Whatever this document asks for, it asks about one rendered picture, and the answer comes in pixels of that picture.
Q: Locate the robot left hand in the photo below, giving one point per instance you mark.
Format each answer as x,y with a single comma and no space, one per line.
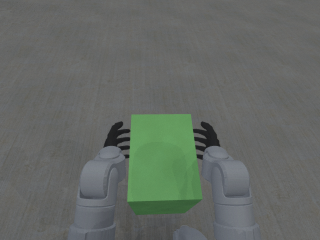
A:
112,139

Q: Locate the robot right forearm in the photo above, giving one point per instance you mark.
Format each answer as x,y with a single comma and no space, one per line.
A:
231,194

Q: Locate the robot right hand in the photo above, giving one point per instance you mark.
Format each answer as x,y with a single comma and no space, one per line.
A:
209,134

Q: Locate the robot left forearm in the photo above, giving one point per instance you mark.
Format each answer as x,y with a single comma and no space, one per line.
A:
97,196

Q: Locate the carton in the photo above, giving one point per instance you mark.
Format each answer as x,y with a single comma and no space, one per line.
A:
163,175

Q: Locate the right robot thigh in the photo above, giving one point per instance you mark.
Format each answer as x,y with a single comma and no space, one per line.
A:
188,233

